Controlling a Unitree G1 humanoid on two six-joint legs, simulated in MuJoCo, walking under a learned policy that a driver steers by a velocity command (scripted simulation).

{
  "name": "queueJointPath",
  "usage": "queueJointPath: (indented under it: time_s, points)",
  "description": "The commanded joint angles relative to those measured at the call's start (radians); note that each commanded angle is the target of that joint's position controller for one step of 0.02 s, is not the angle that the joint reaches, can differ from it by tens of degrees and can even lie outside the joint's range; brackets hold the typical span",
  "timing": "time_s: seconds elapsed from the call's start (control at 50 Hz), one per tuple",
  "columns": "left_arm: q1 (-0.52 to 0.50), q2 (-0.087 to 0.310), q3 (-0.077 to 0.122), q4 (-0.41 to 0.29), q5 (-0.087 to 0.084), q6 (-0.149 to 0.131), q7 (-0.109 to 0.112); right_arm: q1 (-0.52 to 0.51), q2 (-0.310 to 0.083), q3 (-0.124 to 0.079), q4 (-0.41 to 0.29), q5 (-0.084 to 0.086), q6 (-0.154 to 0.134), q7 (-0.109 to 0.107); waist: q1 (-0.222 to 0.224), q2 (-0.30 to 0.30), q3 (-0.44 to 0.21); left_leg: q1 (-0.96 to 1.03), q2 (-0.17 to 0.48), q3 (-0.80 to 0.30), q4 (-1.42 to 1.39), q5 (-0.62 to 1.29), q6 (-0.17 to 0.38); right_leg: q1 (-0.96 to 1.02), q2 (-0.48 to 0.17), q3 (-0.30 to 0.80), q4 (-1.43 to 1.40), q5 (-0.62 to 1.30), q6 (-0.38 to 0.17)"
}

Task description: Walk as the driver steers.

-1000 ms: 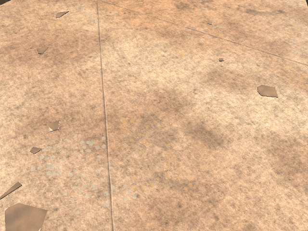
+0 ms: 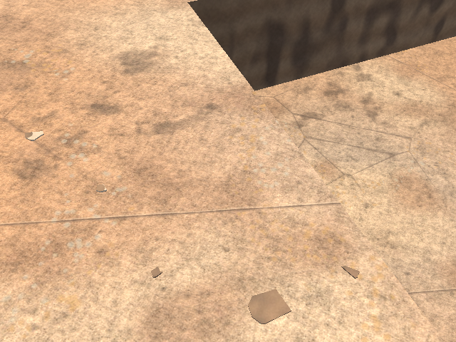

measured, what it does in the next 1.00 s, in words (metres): walks ahead, turning left: left foot, then right foot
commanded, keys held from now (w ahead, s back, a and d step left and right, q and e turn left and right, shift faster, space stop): w+q+shift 0.94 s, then w+e+shift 0.06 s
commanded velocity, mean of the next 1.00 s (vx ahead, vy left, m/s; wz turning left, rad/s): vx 1.00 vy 0.00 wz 0.87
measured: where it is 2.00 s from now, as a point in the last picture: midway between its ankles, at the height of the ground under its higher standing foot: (30, 116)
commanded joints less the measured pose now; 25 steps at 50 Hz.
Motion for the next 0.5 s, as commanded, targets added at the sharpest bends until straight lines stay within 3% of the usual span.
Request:
queueJointPath:
  time_s: [0.02, 0.06, 0.1, 0.14, 0.16, 0.18, 0.2, 0.22, 0.24, 0.26, 0.28, 0.3, 0.32, 0.34, 0.36, 0.4, 0.44, 0.5]
  points:
    - [-0.062, 0.058, 0.002, -0.058, -0.011, -0.036, 0.004, -0.098, -0.029, -0.001, -0.071, 0.002, -0.016, 0.017, -0.023, -0.057, 0.122, 0.075, -0.016, 0.101, -0.167, 0.182, 0.026, -0.186, -0.231, -0.019, -0.187, 0.639, 0.055]
    - [-0.034, 0.08, -0.002, -0.043, -0.015, -0.036, 0.02, -0.159, -0.027, 0.006, -0.094, 0.0, -0.024, 0.033, -0.012, -0.044, 0.124, 0.126, -0.055, 0.172, -0.321, 0.238, 0.053, -0.114, -0.24, -0.061, -0.194, 0.8, 0.079]
    - [-0.026, 0.127, 0.001, -0.037, -0.012, -0.03, 0.042, -0.144, -0.052, 0.002, -0.092, -0.006, -0.023, 0.039, -0.033, -0.085, 0.07, 0.217, -0.132, 0.239, -0.406, 0.249, 0.085, 0.002, -0.267, -0.091, -0.102, 1.182, 0.106]
    - [-0.068, 0.193, 0.018, -0.051, 0.002, -0.001, 0.07, 0.011, -0.108, -0.017, -0.056, -0.006, -0.011, 0.032, -0.131, -0.156, -0.031, 0.374, -0.203, 0.258, -0.409, 0.115, 0.109, 0.076, -0.309, -0.088, 0.115, 1.486, 0.121]
    - [-0.117, 0.221, 0.027, -0.066, 0.012, 0.019, 0.078, 0.18, -0.151, -0.037, -0.013, -0.006, -0.005, 0.024, -0.22, -0.172, -0.105, 0.536, -0.228, 0.239, -0.392, 0.032, 0.133, 0.046, -0.33, -0.076, 0.323, 1.549, 0.115]
    - [-0.189, 0.239, 0.036, -0.092, 0.023, 0.037, 0.076, 0.399, -0.205, -0.067, 0.05, -0.01, -0.001, 0.009, -0.325, -0.15, -0.179, 0.749, -0.221, 0.165, -0.427, -0.069, 0.177, -0.068, -0.335, -0.048, 0.629, 1.443, 0.097]
    - [-0.235, 0.207, 0.034, -0.091, 0.022, 0.045, 0.055, 0.472, -0.238, -0.095, 0.074, 0.004, 0.001, -0.011, -0.36, -0.023, -0.154, 0.87, -0.178, 0.072, -0.535, -0.103, 0.231, -0.237, -0.198, -0.062, 1.07, 0.769, 0.087]
    - [-0.234, 0.021, -0.018, -0.162, 0.041, 0.018, 0.034, 0.365, -0.283, -0.104, 0.075, 0.003, 0.012, -0.019, -0.187, 0.236, -0.068, 0.997, -0.059, -0.207, -0.436, 0.11, 0.293, -0.694, -0.039, 0.031, 1.422, -0.183, 0.109]
    - [-0.181, 0.024, -0.035, -0.261, 0.009, -0.007, 0.028, 0.304, -0.327, -0.11, 0.031, -0.015, 0.012, -0.022, -0.121, 0.21, -0.249, 1.146, 0.092, -0.655, -0.68, -0.186, 0.455, -0.919, -0.048, 0.248, 1.491, -0.198, 0.118]
    - [-0.239, 0.082, -0.039, -0.266, 0.022, -0.032, 0.024, 0.267, -0.257, -0.103, 0.002, -0.02, 0.011, -0.03, -0.127, 0.018, -0.165, 1.037, 0.13, -0.765, -0.878, -0.428, 0.404, -0.954, -0.109, 0.295, 1.367, -0.107, 0.099]
    - [-0.25, 0.108, -0.034, -0.258, 0.02, -0.037, 0.02, 0.226, -0.2, -0.09, 0.009, -0.021, 0.008, -0.035, -0.068, -0.101, -0.037, 0.852, 0.111, -0.701, -0.925, -0.454, 0.346, -0.908, -0.159, 0.289, 1.238, -0.035, 0.099]
    - [-0.26, 0.103, -0.037, -0.258, 0.039, -0.024, 0.021, 0.198, -0.188, -0.083, 0.009, -0.015, -0.003, -0.036, -0.025, -0.14, 0.018, 0.711, 0.07, -0.629, -0.929, -0.377, 0.316, -0.849, -0.185, 0.283, 1.163, -0.036, 0.113]
    - [-0.249, 0.098, -0.042, -0.257, 0.055, 0.003, 0.021, 0.175, -0.187, -0.078, -0.004, -0.011, -0.021, -0.041, 0.006, -0.148, 0.05, 0.592, 0.025, -0.56, -0.936, -0.31, 0.303, -0.784, -0.211, 0.281, 1.094, -0.035, 0.134]
    - [-0.251, 0.091, -0.047, -0.258, 0.06, 0.03, 0.018, 0.16, -0.172, -0.07, -0.005, -0.007, -0.035, -0.041, 0.026, -0.148, 0.076, 0.485, -0.019, -0.486, -0.954, -0.278, 0.289, -0.73, -0.235, 0.266, 1.02, -0.036, 0.153]
    - [-0.28, 0.085, -0.052, -0.275, 0.06, 0.046, 0.014, 0.154, -0.183, -0.071, -0.012, -0.003, -0.049, -0.038, 0.027, -0.13, 0.087, 0.405, -0.059, -0.425, -0.973, -0.227, 0.279, -0.68, -0.245, 0.239, 0.923, -0.013, 0.167]
    - [-0.4, 0.075, -0.061, -0.329, 0.044, 0.052, 0.003, 0.169, -0.199, -0.078, -0.016, 0.0, -0.064, -0.036, -0.012, -0.085, 0.11, 0.343, -0.113, -0.348, -0.993, -0.07, 0.259, -0.63, -0.245, 0.193, 0.721, 0.131, 0.182]
    - [-0.49, 0.048, -0.073, -0.362, 0.024, 0.049, -0.004, 0.2, -0.204, -0.086, -0.012, 0.01, -0.063, -0.031, -0.065, -0.041, 0.091, 0.389, -0.153, -0.305, -0.961, 0.08, 0.211, -0.579, -0.216, 0.173, 0.523, 0.308, 0.173]
    - [-0.556, 0.055, -0.073, -0.389, 0.009, 0.042, -0.001, 0.255, -0.224, -0.1, -0.007, 0.011, -0.058, -0.025, -0.132, 0.02, 0.036, 0.563, -0.129, -0.334, -0.9, 0.283, 0.172, -0.555, -0.158, 0.164, 0.36, 0.403, 0.152]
